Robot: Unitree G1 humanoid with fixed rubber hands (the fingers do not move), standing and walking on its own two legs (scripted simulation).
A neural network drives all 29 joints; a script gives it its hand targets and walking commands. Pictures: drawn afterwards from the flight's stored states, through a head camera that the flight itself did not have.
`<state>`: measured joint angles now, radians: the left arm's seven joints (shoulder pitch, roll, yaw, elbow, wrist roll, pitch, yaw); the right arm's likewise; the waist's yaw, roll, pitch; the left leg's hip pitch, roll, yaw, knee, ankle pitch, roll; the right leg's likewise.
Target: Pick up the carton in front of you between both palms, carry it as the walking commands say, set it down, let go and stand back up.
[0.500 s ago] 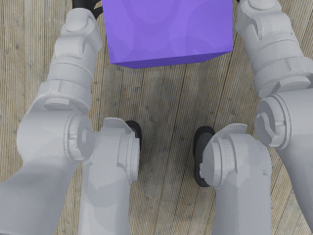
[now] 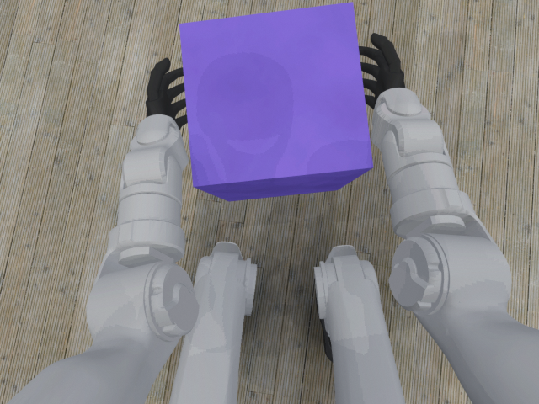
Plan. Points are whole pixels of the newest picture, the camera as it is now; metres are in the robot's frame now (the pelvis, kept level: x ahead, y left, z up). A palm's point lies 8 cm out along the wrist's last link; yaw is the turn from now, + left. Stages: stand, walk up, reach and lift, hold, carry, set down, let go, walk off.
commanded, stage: reach and lift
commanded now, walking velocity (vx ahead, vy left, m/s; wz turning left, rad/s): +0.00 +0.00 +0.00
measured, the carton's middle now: (276, 125) +0.51 +0.02 -0.14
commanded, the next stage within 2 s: none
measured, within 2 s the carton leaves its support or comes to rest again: neither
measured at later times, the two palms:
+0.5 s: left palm (114, 90) +0.46 +0.16 +0.07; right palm (448, 69) +0.48 -0.14 +0.07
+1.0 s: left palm out of the picture +0.42 +0.16 +0.23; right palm out of the picture +0.43 -0.14 +0.23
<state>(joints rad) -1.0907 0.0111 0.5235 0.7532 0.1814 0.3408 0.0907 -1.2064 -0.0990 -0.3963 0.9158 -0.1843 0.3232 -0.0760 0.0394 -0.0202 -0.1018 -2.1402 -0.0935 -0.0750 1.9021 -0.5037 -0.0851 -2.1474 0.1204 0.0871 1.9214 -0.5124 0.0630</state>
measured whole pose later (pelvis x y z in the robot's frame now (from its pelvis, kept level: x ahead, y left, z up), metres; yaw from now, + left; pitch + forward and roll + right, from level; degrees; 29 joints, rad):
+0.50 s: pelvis +0.03 +0.00 +0.12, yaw +0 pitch +38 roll +1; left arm -0.79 -0.05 0.42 0.61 0.16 0.38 0.08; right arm -0.85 0.01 -0.36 0.69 -0.16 0.36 -0.08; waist 0.03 -0.01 -0.22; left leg -1.71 -0.10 -0.10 1.55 -0.50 -0.07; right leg -1.71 0.11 0.11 1.56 -0.51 0.05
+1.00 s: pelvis +0.08 +0.00 +0.26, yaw +0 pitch +20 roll +0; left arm -0.44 -0.11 0.33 0.60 0.18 0.33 0.06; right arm -0.46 0.11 -0.32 0.63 -0.18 0.31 -0.07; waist 0.02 -0.01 -0.20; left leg -0.95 -0.08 -0.13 1.00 -0.41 -0.04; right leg -0.94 0.09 0.13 1.00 -0.42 0.03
